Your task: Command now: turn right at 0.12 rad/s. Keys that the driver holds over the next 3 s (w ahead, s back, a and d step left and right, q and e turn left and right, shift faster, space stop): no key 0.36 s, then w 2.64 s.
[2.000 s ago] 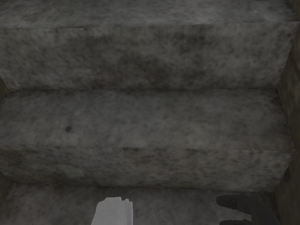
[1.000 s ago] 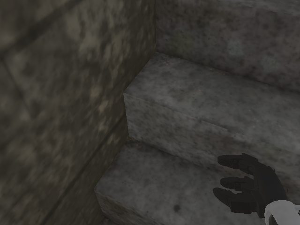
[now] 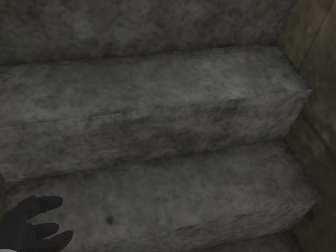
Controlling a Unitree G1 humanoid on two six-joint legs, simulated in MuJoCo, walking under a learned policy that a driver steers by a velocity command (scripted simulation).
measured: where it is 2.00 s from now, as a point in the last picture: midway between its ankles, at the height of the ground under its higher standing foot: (196, 193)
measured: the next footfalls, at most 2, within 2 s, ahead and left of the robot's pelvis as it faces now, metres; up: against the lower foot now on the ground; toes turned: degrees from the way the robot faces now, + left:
right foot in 0.34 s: +0.08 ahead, -0.14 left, +0.00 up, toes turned +1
left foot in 0.72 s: +0.02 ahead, +0.04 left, +0.00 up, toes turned +4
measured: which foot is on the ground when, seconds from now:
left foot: down 0.00-0.36, up 0.38-0.70, down 0.72-1.00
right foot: up 0.00-0.32, down 0.34-0.70, up 0.72-1.00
